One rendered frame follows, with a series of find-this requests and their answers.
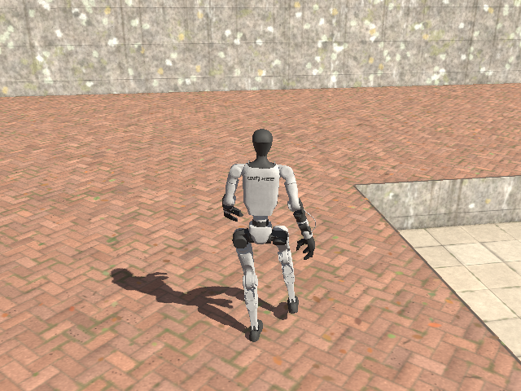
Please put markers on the robot left hand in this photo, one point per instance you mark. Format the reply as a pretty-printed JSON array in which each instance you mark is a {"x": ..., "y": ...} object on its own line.
[{"x": 236, "y": 212}]

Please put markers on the humanoid robot torso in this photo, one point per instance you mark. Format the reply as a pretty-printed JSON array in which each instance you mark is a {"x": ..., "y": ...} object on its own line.
[{"x": 260, "y": 196}]

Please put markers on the left robot forearm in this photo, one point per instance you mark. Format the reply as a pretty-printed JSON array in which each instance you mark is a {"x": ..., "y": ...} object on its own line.
[{"x": 227, "y": 209}]

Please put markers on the robot right foot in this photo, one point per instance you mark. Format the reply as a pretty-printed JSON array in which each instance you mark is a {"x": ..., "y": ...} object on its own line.
[{"x": 293, "y": 307}]

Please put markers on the left robot upper arm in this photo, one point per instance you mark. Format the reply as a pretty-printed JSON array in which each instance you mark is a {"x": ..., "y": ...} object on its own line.
[{"x": 235, "y": 172}]

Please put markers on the right robot upper arm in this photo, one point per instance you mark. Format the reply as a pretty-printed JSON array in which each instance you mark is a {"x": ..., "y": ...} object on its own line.
[{"x": 287, "y": 173}]

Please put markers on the robot right hand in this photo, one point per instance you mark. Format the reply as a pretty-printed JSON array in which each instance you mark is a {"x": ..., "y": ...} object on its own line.
[{"x": 311, "y": 246}]

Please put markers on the right robot forearm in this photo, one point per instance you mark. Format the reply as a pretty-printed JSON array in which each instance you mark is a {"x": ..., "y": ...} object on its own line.
[{"x": 302, "y": 222}]

